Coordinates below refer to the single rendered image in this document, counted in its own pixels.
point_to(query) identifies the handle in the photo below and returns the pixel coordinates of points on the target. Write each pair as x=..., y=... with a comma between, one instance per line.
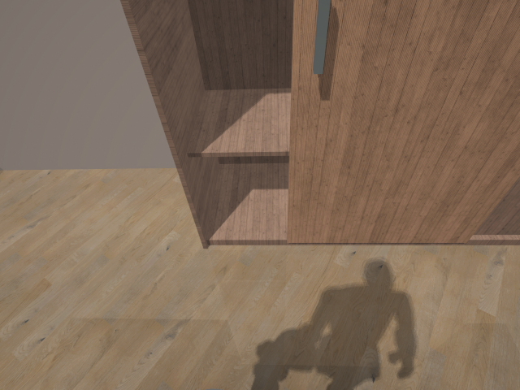
x=321, y=35

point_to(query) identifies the wardrobe door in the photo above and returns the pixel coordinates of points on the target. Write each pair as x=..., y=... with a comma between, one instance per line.
x=412, y=132
x=505, y=217

